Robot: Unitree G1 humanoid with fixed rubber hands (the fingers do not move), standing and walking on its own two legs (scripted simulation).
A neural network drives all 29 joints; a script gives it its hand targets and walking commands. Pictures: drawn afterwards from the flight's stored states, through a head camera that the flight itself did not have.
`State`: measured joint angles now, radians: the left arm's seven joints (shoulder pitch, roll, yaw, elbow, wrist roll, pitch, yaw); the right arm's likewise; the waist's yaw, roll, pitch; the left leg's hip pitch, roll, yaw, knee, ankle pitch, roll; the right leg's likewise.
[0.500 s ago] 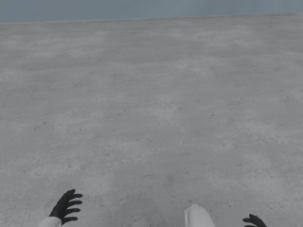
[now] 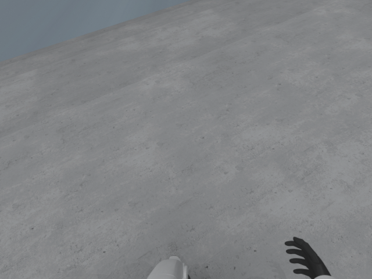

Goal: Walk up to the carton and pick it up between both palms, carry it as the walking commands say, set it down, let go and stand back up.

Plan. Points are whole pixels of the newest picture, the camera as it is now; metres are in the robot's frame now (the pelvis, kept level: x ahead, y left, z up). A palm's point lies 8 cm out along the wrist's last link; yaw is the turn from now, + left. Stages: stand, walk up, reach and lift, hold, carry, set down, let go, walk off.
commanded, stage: walk up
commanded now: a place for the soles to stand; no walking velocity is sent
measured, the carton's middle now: out of the picture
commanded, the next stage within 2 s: none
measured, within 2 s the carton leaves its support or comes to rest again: neither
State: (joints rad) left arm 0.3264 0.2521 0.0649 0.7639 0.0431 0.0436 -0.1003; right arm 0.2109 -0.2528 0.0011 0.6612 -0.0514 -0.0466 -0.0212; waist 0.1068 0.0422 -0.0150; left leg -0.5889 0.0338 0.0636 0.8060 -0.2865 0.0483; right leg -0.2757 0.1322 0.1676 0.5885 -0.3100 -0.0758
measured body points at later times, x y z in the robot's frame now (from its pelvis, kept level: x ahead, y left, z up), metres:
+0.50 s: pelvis +0.22 -0.10 +0.00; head +0.23 -0.09 +0.45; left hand +0.54 -0.04 -0.08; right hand +0.01 -0.31 -0.11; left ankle +0.17 +0.10 -0.73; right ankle +0.27 -0.34 -0.68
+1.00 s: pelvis +0.46 -0.30 -0.02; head +0.46 -0.26 +0.43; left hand +0.74 -0.23 -0.14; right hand +0.29 -0.52 -0.11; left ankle +0.58 -0.26 -0.73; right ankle +0.33 -0.36 -0.63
